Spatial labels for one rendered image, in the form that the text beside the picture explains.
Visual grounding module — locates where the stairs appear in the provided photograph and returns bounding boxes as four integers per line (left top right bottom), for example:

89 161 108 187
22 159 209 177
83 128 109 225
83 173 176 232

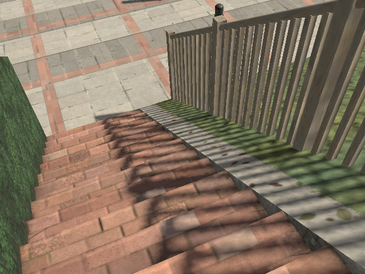
20 109 352 274

